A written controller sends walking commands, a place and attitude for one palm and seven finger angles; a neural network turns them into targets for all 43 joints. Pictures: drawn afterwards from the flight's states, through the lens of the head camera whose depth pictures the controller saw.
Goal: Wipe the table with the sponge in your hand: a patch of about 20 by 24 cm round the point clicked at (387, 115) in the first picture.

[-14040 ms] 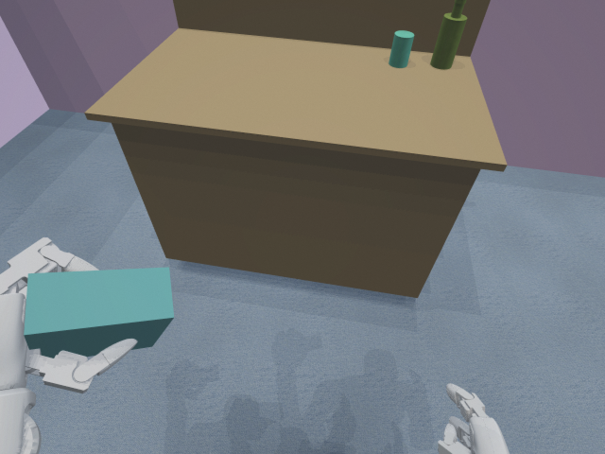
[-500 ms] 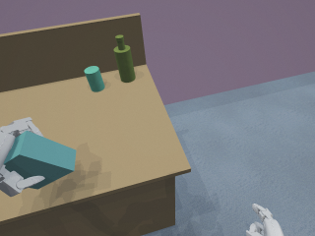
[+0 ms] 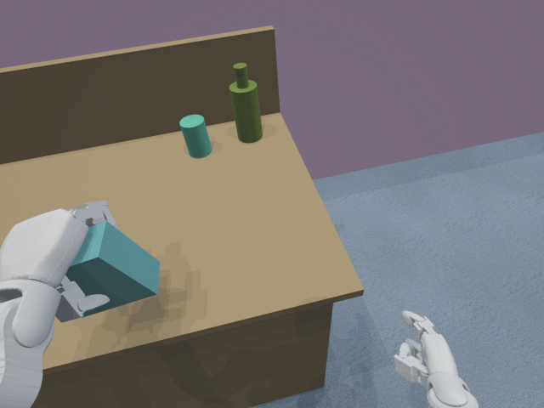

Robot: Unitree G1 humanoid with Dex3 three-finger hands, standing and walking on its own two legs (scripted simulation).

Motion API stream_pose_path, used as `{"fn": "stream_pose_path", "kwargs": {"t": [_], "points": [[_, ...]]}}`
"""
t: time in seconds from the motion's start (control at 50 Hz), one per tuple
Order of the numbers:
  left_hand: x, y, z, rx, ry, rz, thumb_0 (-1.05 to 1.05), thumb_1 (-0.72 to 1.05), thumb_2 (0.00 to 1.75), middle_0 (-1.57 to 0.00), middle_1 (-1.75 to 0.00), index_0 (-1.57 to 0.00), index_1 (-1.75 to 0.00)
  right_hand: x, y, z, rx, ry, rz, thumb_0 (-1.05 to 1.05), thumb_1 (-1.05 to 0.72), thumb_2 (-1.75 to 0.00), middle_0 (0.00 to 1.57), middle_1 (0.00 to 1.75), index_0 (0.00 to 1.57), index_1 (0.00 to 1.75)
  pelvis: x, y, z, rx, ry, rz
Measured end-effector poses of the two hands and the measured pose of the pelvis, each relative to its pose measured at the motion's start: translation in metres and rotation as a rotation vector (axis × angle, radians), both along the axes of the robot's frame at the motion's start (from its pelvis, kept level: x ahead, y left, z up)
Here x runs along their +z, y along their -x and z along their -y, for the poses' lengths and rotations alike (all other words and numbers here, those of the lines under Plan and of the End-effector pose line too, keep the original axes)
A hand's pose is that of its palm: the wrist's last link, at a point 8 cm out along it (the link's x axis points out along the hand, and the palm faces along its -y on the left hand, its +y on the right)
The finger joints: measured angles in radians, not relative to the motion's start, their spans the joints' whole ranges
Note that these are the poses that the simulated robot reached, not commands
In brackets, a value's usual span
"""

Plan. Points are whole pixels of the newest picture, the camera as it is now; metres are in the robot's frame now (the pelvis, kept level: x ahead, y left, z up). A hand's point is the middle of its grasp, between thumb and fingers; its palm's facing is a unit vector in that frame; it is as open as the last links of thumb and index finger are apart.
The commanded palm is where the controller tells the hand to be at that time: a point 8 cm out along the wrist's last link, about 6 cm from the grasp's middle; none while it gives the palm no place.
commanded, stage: turn the palm down, sponge in hand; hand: left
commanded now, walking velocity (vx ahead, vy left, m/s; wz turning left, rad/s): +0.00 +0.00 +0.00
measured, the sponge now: (102, 278) +0.23 +0.27 +0.11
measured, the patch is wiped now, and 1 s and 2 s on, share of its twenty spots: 0.00 0.00 0.00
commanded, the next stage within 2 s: move the sponge above the wiping area in 0.76 s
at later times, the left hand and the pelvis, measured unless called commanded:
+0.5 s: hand (85, 256) +0.23 +0.28 +0.15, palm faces +0.08 -0.04 -1.00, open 9.6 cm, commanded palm +0.19 +0.27 +0.22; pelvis +0.00 -0.01 +0.01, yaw +0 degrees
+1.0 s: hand (103, 253) +0.24 +0.26 +0.15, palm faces +0.09 -0.05 -0.99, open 9.6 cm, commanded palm +0.20 +0.26 +0.22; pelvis +0.01 -0.03 +0.00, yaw -1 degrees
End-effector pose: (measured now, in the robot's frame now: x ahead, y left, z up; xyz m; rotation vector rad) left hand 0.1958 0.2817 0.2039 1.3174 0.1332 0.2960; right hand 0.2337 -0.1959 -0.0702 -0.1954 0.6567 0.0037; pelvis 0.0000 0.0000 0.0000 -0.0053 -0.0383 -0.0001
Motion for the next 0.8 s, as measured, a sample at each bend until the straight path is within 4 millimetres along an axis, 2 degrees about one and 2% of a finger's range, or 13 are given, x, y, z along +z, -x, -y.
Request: {"fn": "stream_pose_path", "kwargs": {"t": [0.22, 0.36, 0.62, 0.8], "points": [[0.006, -0.006, -0.01, 0.068, -0.096, -0.001, 0.0, -0.44, 1.02, -0.79, -1.37, -0.78, -1.36, 0.006, -0.017, -0.016, 0.064, -0.004, -0.011, 0.01, -0.91, -0.9, 0.2, 0.3, 0.2, 0.3, 0.004, 0.002, -0.003, 0.005, -0.001, 0.017], [0.0, -0.011, 0.001, 0.052, -0.152, -0.073, 0.0, -0.44, 1.02, -0.79, -1.37, -0.78, -1.36, 0.004, -0.021, -0.015, 0.08, -0.017, -0.02, 0.01, -0.91, -0.9, 0.2, 0.3, 0.2, 0.3, 0.005, 0.001, -0.001, 0.006, -0.005, 0.016], [0.002, -0.015, 0.01, 0.065, -0.164, -0.062, 0.0, -0.44, 1.02, -0.79, -1.37, -0.78, -1.36, -0.004, -0.017, 0.004, 0.067, -0.026, -0.052, 0.01, -0.91, -0.9, 0.2, 0.3, 0.2, 0.3, 0.006, -0.005, 0.012, 0.001, -0.008, 0.018], [0.0, -0.02, 0.027, 0.019, -0.171, -0.079, 0.0, -0.44, 1.02, -0.79, -1.37, -0.78, -1.36, -0.002, -0.017, 0.023, 0.035, -0.02, -0.038, 0.01, -0.91, -0.9, 0.2, 0.3, 0.2, 0.3, 0.005, -0.008, 0.02, -0.008, -0.012, 0.021]]}}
